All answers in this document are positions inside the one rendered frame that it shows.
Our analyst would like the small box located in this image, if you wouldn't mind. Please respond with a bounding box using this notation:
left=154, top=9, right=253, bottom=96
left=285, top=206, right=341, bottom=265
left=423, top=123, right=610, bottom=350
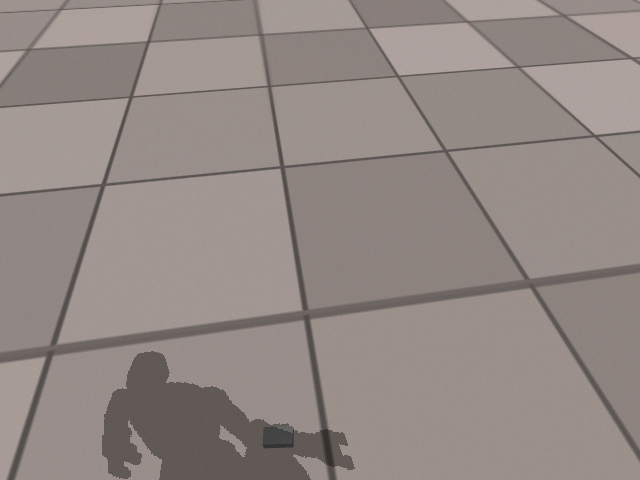
left=263, top=426, right=294, bottom=448

